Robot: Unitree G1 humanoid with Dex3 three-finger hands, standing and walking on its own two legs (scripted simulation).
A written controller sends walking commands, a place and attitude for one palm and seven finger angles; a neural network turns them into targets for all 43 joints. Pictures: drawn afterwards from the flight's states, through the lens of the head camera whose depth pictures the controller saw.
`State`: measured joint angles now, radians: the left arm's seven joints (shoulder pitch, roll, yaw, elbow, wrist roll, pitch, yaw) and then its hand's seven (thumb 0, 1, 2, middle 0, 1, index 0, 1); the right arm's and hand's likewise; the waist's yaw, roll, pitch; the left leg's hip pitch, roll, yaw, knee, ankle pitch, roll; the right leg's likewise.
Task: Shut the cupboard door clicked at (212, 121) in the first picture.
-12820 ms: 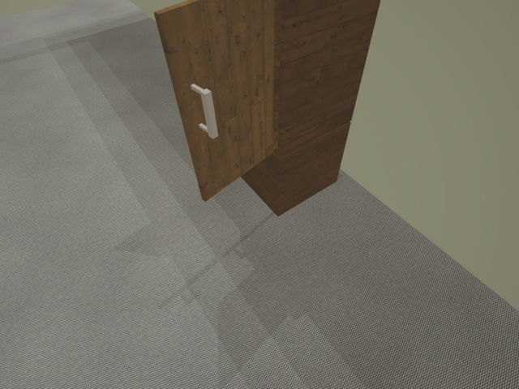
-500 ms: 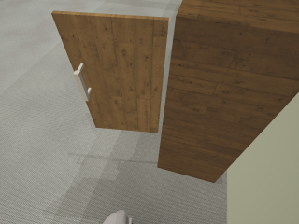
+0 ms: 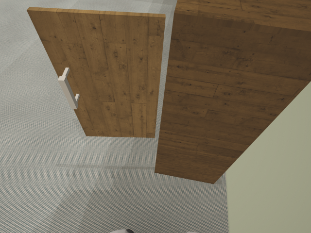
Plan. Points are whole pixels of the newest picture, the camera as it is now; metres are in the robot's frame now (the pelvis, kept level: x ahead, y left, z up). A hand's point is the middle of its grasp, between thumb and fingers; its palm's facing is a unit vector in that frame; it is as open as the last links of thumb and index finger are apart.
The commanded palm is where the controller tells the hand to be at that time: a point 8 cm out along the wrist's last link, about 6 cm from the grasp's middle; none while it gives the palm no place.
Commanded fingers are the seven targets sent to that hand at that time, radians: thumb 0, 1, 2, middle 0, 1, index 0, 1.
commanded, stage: come to a stop and stand still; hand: left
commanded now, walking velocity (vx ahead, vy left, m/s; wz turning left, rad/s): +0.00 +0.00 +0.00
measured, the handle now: (70, 89) +0.53 +0.32 +0.01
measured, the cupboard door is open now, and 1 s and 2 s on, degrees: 100 100 100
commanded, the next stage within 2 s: look again from close up in 0.60 s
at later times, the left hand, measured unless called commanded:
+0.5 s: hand out of the picture +0.01 +0.12 -0.18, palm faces +0.05 -0.98 -0.17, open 7.2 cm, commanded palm none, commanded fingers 0.00 0.90 0.90 -0.20 -0.30 -0.20 -0.30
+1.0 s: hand out of the picture +0.00 +0.14 -0.17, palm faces +0.02 -0.97 -0.23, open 7.3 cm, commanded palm none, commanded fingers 0.00 0.90 0.90 -0.20 -0.30 -0.20 -0.30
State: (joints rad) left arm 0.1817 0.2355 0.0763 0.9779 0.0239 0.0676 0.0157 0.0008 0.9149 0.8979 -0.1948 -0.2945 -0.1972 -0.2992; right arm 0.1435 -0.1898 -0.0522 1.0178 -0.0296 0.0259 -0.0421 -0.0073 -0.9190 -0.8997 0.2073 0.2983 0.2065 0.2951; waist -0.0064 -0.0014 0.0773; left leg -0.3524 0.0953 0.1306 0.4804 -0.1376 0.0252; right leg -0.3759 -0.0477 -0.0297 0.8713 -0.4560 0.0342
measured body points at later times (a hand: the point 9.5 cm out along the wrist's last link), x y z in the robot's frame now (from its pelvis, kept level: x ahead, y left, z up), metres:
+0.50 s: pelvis -0.01 -0.05 +0.00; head +0.01 -0.04 +0.45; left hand +0.01 +0.17 -0.16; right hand -0.01 -0.27 -0.15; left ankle -0.01 +0.07 -0.74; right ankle -0.04 -0.16 -0.74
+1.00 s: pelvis +0.00 -0.04 +0.00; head +0.00 -0.06 +0.45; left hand +0.00 +0.19 -0.15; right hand +0.01 -0.27 -0.17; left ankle -0.01 +0.07 -0.74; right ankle -0.04 -0.16 -0.74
